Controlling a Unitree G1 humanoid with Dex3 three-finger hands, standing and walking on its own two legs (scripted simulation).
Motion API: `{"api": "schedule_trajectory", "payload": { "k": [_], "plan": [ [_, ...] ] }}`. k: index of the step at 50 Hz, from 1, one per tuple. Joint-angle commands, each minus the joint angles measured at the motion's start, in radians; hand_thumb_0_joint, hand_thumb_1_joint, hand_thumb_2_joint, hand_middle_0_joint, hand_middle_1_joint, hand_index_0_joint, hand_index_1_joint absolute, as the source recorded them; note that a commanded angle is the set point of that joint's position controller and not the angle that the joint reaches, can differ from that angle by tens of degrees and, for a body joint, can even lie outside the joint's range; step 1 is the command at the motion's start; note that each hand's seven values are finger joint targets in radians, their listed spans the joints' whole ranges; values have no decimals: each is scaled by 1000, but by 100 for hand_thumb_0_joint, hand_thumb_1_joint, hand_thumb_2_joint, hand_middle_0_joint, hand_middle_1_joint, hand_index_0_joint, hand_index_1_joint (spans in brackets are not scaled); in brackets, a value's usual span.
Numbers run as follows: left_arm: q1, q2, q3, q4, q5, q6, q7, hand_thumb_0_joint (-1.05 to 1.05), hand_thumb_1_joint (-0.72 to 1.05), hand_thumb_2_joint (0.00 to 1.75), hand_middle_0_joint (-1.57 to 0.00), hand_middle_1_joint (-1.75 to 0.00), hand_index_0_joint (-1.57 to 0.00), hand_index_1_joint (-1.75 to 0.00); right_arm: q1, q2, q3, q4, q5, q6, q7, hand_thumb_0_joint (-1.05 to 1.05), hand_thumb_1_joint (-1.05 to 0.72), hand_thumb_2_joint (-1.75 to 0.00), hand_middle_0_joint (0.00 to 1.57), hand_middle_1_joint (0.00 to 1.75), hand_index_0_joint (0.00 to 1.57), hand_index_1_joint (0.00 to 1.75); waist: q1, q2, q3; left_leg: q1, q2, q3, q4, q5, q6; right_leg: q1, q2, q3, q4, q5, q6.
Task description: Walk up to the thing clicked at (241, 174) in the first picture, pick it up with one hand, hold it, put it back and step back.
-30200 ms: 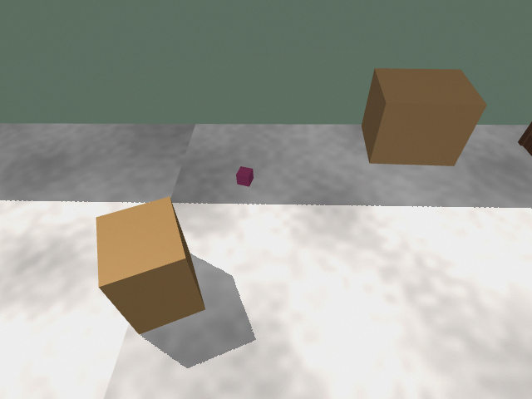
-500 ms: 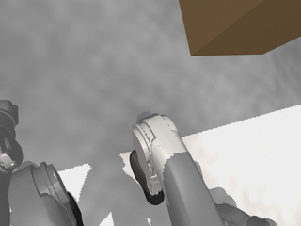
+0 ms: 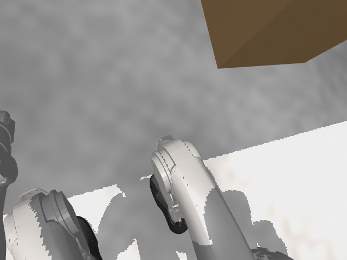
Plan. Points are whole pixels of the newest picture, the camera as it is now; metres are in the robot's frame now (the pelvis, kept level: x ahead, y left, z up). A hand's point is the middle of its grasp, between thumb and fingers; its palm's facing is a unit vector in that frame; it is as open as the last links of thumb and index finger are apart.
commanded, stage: lift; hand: left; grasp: from above
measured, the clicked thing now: out of the picture +0.47 +0.28 -0.22
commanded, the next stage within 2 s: hold in 1.88 s
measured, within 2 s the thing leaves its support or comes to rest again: neither
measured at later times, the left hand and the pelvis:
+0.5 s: hand out of the picture +0.46 +0.28 -0.10, palm faces -0.03 -0.44 -0.90, open 7.3 cm; pelvis +0.01 +0.00 +0.03, yaw +3 degrees
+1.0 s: hand out of the picture +0.40 +0.26 +0.08, palm faces -0.07 -0.44 -0.89, open 7.3 cm; pelvis +0.02 -0.01 +0.16, yaw +6 degrees
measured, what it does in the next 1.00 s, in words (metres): rises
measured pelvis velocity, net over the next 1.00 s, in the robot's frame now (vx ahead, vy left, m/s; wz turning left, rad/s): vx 0.02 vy -0.01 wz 0.11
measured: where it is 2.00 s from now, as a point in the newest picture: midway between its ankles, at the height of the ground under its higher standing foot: (135, 237)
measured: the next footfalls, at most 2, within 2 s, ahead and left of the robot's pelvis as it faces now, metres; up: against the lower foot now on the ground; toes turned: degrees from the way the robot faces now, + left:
none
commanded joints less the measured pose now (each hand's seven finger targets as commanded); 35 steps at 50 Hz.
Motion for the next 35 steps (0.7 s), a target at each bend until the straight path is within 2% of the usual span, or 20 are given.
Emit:
{"api": "schedule_trajectory", "payload": {
  "k": [1, 2, 3, 7, 8, 10, 12, 16, 17, 18, 19, 22, 23, 24, 25, 26, 27, 32, 34, 35],
  "plan": [
    [-367, 206, -46, -142, 34, 6, 63, 0, 69, 72, -108, -63, -108, -63, 222, -256, -77, 40, -5, -7, -7, 0, -91, -90, 20, 30, 20, 30, -48, 334, -777, 466, 4, 118, -258, 61, 64, 413, 15, -104, -262, 108, -27],
    [-313, 144, -64, -66, 24, 13, 59, 0, 63, 74, -100, -64, -100, -63, 230, -265, -87, 21, 0, -9, -9, 0, -86, -88, 20, 30, 20, 30, -51, 345, -775, 458, 3, 130, -263, 68, 62, 420, 23, -92, -272, 116, -31],
    [-372, 181, -42, -145, 13, 4, 60, 0, 63, 74, -101, -60, -101, -61, 257, -250, -81, 41, -5, -9, -11, 0, -88, -89, 20, 30, 20, 30, -50, 322, -807, 463, 5, 128, -261, 88, 62, 446, 22, -93, -271, 134, -25],
    [-380, 161, -40, -152, -17, 13, 47, 0, 78, 80, -113, -68, -113, -68, 254, -243, -90, 67, 0, -8, -16, 0, -89, -90, 20, 30, 20, 30, -41, 334, -798, 460, 7, 135, -269, 92, 62, 422, 17, -89, -270, 145, -26],
    [-369, 149, -48, -144, -14, 15, 34, 0, 82, 86, -118, -70, -117, -71, 261, -232, -85, 68, -3, -7, -15, 0, -89, -90, 20, 30, 20, 30, -42, 325, -798, 449, 4, 146, -264, 105, 62, 441, 20, -83, -271, 155, -24],
    [-344, 167, -49, -151, 11, 24, 16, 0, 86, 91, -120, -73, -120, -74, 252, -228, -88, 55, 9, -2, -16, 0, -89, -89, 20, 30, 20, 30, -6, 347, -826, 468, 6, 147, -279, 123, 58, 429, 20, -82, -265, 171, -31],
    [-334, 199, -35, -180, 42, 33, 3, 0, 87, 85, -120, -71, -120, -71, 244, -223, -92, 44, 11, 4, -18, 0, -89, -90, 20, 30, 20, 30, 16, 373, -853, 489, 3, 155, -288, 142, 58, 435, 18, -76, -263, 193, -35],
    [-308, 173, -39, -231, 78, 52, -17, 0, 86, 88, -119, -76, -119, -76, 249, -221, -128, 33, 30, 20, -26, 0, -90, -90, 20, 30, 20, 30, 55, 394, -931, 532, 2, 174, -312, 163, 53, 458, 22, -68, -265, 211, -45],
    [-258, 138, -43, -186, 81, 67, -26, 0, 85, 88, -118, -76, -118, -75, 241, -233, -153, 26, 31, 25, -32, 0, -90, -90, 20, 30, 20, 30, 49, 375, -924, 536, 2, 169, -309, 165, 55, 429, 17, -69, -261, 217, -47],
    [-297, 160, -33, -290, 77, 60, -27, 0, 84, 87, -117, -76, -117, -75, 248, -227, -159, 24, 38, 29, -35, 0, -90, -90, 20, 30, 20, 30, 70, 396, -976, 548, 2, 176, -323, 168, 55, 453, 18, -63, -269, 216, -48],
    [-287, 108, -44, -255, 65, 69, -31, 0, 83, 91, -117, -76, -117, -76, 250, -221, -168, 28, 39, 33, -39, 0, -90, -90, 20, 30, 20, 30, 59, 376, -979, 550, 1, 177, -334, 161, 55, 450, 15, -62, -277, 212, -49],
    [-290, 55, -66, -325, 31, 70, -43, 0, 79, 91, -115, -75, -115, -76, 239, -177, -168, 28, 59, 42, -64, 0, -90, -90, 20, 30, 20, 30, 74, 318, -993, 543, -2, 191, -361, 110, 57, 461, 21, -39, -337, 134, -48],
    [-226, 0, -85, -243, 22, 83, -49, 0, 78, 89, -115, -73, -114, -74, 231, -202, -203, 21, 63, 43, -77, 0, -89, -90, 20, 30, 20, 30, 62, 283, -969, 521, -5, 198, -367, 85, 60, 450, 21, -25, -362, 98, -50],
    [-237, 15, -78, -315, 14, 80, -51, 0, 79, 88, -115, -72, -115, -73, 241, -190, -201, 21, 69, 48, -85, 0, -89, -90, 20, 30, 20, 30, 82, 271, -990, 537, -4, 196, -379, 80, 58, 449, 20, -20, -374, 86, -49],
    [-261, -25, -106, -362, 2, 80, -59, 0, 81, 89, -116, -73, -116, -73, 238, -152, -182, 21, 73, 50, -89, 0, -89, -89, 20, 30, 20, 30, 92, 268, -1015, 550, -7, 203, -393, 74, 56, 465, 22, -11, -391, 72, -53],
    [-226, -47, -93, -318, -20, 87, -60, 0, 83, 87, -119, -71, -118, -72, 245, -188, -217, 9, 83, 58, -102, 0, -89, -89, 20, 30, 20, 30, 99, 244, -1030, 574, -3, 210, -401, 89, 52, 471, 23, -5, -403, 90, -52],
    [-271, -76, -112, -400, -36, 85, -73, 0, 84, 89, -118, -73, -118, -73, 249, -157, -204, 16, 81, 62, -110, 0, -89, -89, 20, 30, 20, 30, 96, 247, -1043, 593, -6, 216, -410, 112, 53, 482, 19, -1, -408, 119, -52],
    [-247, -78, -125, -437, -49, 125, -93, 0, 83, 92, -115, -76, -115, -76, 220, -160, -197, -23, 107, 82, -160, 0, -88, -89, 20, 30, 20, 30, 120, 169, -1026, 625, -5, 214, -470, 103, 56, 532, 10, 22, -466, 107, -48],
    [-153, -60, -121, -395, -26, 149, -101, 0, 81, 93, -114, -75, -114, -75, 208, -180, -213, -39, 114, 91, -185, 0, -88, -89, 20, 30, 20, 30, 144, 136, -1007, 634, -6, 214, -505, 88, 56, 559, 4, 29, -493, 84, -44],
    [-201, -68, -144, -490, -17, 151, -112, 0, 82, 93, -114, -75, -114, -75, 208, -141, -193, -38, 114, 93, -193, 0, -88, -89, 20, 30, 20, 30, 150, 149, -1027, 654, -10, 220, -519, 98, 56, 582, 5, 37, -510, 91, -44]
  ]
}}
